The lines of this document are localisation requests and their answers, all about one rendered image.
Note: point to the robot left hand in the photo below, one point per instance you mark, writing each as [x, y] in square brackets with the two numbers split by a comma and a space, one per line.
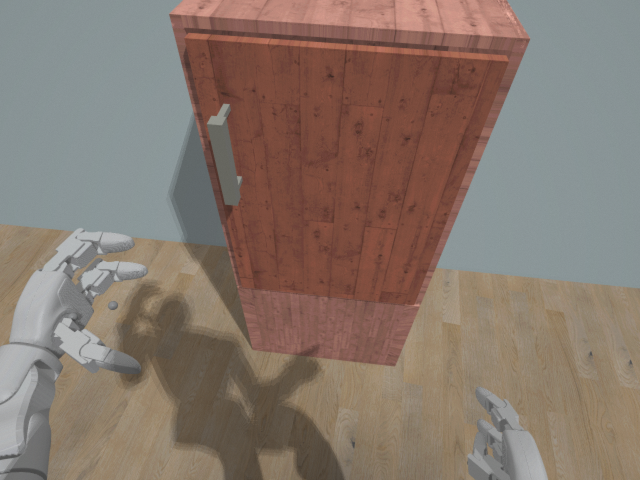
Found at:
[41, 313]

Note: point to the robot left forearm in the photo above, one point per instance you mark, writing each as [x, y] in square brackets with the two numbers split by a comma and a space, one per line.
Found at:
[27, 376]

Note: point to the robot right hand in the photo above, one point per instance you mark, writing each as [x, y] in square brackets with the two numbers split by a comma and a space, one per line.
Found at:
[514, 450]

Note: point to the cupboard door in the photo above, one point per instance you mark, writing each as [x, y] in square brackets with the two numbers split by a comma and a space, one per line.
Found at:
[351, 157]

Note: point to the handle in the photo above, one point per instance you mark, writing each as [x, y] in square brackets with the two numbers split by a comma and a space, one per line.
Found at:
[222, 150]

